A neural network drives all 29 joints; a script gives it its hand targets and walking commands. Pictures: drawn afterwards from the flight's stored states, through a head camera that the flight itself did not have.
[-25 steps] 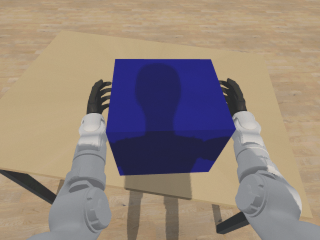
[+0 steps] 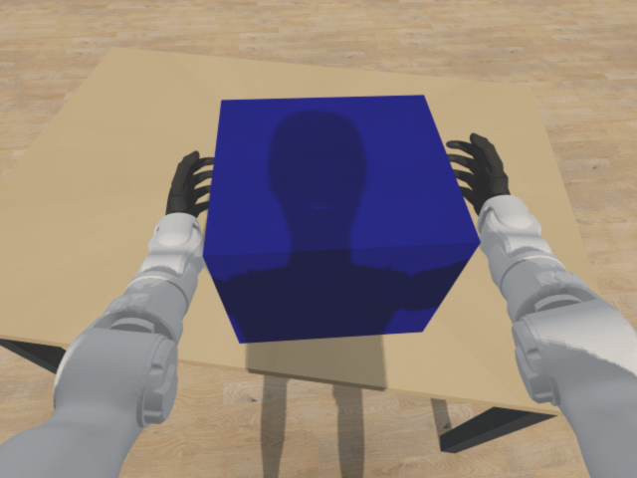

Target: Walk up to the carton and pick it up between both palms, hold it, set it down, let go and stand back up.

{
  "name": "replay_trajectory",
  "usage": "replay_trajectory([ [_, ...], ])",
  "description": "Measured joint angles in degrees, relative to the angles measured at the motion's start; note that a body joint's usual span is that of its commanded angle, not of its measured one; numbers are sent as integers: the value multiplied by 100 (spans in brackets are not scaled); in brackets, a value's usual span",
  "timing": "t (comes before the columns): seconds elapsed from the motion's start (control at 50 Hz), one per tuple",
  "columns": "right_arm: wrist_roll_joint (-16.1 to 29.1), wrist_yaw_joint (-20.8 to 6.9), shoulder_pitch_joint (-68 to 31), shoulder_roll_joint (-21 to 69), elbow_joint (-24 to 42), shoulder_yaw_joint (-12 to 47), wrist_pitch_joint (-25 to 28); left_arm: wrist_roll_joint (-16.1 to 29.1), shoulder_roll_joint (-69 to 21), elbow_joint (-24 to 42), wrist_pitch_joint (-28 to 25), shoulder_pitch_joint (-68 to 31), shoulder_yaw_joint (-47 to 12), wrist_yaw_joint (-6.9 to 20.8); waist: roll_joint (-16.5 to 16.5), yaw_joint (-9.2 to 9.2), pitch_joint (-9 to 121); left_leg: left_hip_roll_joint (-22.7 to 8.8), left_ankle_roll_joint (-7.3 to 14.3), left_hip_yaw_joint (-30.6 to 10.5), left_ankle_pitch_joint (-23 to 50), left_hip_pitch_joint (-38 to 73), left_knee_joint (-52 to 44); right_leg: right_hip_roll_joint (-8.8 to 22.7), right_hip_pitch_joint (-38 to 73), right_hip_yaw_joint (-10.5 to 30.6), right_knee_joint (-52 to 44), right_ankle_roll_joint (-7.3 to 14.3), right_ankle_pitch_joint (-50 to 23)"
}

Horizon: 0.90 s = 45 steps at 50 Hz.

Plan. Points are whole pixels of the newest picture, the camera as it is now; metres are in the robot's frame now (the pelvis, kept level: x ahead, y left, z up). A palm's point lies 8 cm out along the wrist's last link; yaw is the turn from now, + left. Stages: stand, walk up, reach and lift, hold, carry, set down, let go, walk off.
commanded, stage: set down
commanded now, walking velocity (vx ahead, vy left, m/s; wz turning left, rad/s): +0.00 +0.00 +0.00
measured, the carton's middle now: (328, 223) +0.45 +0.06 +0.04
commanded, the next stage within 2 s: none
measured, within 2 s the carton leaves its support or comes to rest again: neither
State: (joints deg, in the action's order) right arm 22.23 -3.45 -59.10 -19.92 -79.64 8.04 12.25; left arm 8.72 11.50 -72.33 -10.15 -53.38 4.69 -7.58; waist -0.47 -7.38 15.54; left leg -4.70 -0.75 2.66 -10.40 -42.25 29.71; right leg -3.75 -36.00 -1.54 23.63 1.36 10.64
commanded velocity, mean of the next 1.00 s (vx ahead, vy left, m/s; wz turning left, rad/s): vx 0.00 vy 0.00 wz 0.00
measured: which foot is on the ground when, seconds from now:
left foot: down 0.00-1.00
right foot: down 0.00-1.00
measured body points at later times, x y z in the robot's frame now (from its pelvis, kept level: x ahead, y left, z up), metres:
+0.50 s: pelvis -0.02 -0.01 +0.00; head +0.08 -0.01 +0.43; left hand +0.43 +0.26 +0.10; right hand +0.51 -0.15 +0.11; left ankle +0.01 +0.12 -0.73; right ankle -0.02 -0.11 -0.73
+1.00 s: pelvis -0.02 -0.01 +0.01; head +0.03 +0.01 +0.46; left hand +0.41 +0.28 +0.20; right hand +0.49 -0.20 +0.21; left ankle +0.01 +0.12 -0.73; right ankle -0.02 -0.11 -0.73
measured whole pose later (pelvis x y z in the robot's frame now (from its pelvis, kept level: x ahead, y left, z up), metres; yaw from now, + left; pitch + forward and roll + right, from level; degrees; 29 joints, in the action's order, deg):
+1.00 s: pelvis -0.02 -0.01 +0.01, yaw +3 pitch +16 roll -1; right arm 29.9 -8.2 -64.6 -35.6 -65.9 8.2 -13.4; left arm 14.6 19.8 -40.0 26.5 -56.9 3.5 -8.5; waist -1.7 -6.9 11.3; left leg -3.0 -0.8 1.3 -6.4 -32.9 23.6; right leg -2.4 -27.7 -3.1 21.1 1.8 9.2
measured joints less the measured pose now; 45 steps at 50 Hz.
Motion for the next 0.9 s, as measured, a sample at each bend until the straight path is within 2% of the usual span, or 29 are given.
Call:
replay_trajectory([
  [0.14, 435, -248, -181, -565, -279, 403, 17, 405, 81, -94, -113, 13, -296, 165, -28, -92, -80, 18, 12, -9, 25, -307, 134, 24, -383, -16, 302, 7, 71],
  [0.28, 601, -375, -162, -608, 283, 485, -63, 645, 188, 454, -43, -69, -323, 119, -47, -108, 90, 9, -3, -45, 68, -828, 278, 20, -951, -55, 568, 32, 103],
  [0.42, 333, -224, -264, -553, 928, 228, -489, 363, 186, 1244, 742, -217, 18, 192, 108, -195, -1, 31, -6, -95, 174, -695, 121, 30, -796, -105, 409, 32, 12],
  [0.56, 38, -165, -328, -678, 982, -74, -981, 159, 213, 1414, 1308, -288, 278, 183, 74, -188, -144, 55, -6, -89, 270, -177, -179, 41, -277, -101, 111, 44, -78],
  [0.7, 338, -234, -437, -861, 1142, 104, -1361, 186, 297, 1829, 1783, -163, 292, 82, -9, -111, -81, 67, -8, -77, 259, 154, -285, 48, 67, -87, -26, 37, -87],
  [0.9, 745, -369, -637, -1424, 1204, 143, -2267, 426, 655, 2997, 3250, -224, 45, -56, -70, -36, -383, 128, -6, -115, 338, 778, -505, 95, 712, -128, -241, 30, -142],
])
